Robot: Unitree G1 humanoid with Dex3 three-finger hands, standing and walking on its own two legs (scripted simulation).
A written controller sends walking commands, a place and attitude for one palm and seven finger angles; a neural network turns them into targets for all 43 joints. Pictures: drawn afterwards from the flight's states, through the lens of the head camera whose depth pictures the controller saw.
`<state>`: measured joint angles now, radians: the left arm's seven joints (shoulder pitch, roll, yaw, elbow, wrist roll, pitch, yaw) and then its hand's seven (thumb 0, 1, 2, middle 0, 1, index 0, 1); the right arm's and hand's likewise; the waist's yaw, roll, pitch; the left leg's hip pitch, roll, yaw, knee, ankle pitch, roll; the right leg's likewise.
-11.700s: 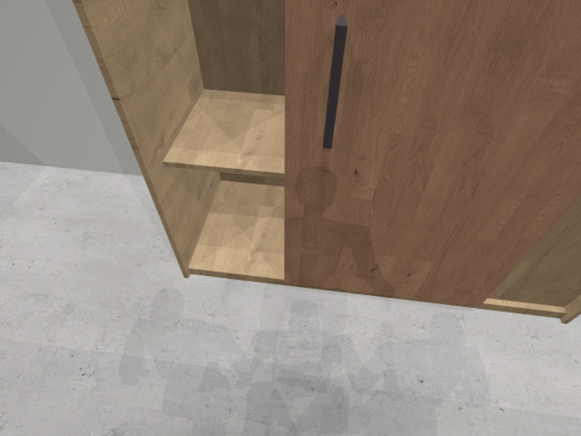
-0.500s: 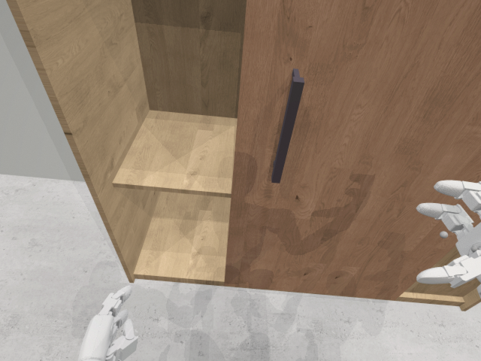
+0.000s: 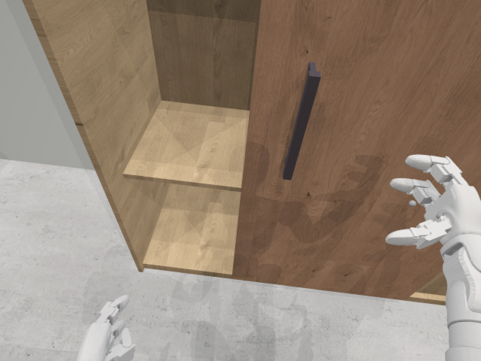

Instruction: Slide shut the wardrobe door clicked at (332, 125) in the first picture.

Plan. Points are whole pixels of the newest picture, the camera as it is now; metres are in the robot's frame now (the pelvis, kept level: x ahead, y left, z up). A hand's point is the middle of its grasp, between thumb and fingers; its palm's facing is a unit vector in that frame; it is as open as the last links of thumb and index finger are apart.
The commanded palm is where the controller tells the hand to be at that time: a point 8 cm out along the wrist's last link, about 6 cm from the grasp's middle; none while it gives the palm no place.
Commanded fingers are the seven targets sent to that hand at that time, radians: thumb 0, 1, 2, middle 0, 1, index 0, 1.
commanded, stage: move the hooked fingers beside the handle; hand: right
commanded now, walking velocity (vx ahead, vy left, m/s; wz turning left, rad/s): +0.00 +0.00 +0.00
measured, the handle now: (298, 127) +0.54 -0.08 +0.12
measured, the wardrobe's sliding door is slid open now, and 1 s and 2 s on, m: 0.39 0.39 0.39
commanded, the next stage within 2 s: none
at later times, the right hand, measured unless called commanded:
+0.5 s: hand (365, 171) +0.40 -0.18 +0.14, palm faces +0.06 +1.00 +0.00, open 14.0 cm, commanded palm +0.38 -0.23 +0.13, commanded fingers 0.00 0.50 -0.30 0.30 1.20 0.30 1.20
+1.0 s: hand (337, 152) +0.45 -0.14 +0.13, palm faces +0.06 +1.00 +0.01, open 14.0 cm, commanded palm +0.43 -0.19 +0.13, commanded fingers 0.00 0.50 -0.30 0.30 1.20 0.30 1.20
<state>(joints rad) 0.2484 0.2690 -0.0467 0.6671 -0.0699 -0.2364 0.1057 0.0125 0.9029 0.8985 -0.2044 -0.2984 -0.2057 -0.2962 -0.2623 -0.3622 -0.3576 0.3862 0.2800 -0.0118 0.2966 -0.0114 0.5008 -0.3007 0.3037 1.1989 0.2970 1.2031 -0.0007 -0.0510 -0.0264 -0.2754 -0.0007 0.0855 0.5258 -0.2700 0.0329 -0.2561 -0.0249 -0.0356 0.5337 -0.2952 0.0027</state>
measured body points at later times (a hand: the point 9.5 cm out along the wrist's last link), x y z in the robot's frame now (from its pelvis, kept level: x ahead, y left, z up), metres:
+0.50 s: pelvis +0.00 -0.01 +0.00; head +0.02 +0.01 +0.45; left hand +0.13 +0.24 -0.11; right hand +0.39 -0.23 +0.14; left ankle +0.01 +0.10 -0.73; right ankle -0.01 -0.12 -0.73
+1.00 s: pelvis +0.00 -0.01 +0.00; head +0.04 +0.01 +0.45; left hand +0.07 +0.25 -0.13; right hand +0.45 -0.19 +0.13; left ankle +0.01 +0.10 -0.73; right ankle -0.01 -0.12 -0.73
